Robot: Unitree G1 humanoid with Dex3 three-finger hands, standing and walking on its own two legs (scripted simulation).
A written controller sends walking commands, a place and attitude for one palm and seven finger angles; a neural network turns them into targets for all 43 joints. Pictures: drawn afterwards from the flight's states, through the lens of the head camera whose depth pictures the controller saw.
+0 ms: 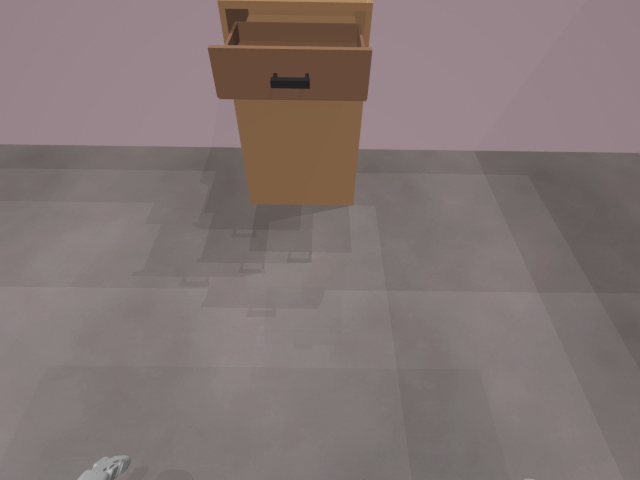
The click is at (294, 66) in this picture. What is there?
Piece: drawer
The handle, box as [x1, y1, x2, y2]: [270, 73, 309, 88]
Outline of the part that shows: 270,79 271,87 309,88 308,74 305,74 305,77 301,78 277,77 276,73 273,73 273,76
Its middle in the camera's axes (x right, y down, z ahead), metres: -0.08 -0.44 +1.06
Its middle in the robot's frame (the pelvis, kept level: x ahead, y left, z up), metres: +1.08 +0.13 -0.01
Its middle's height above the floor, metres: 0.76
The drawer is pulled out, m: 0.30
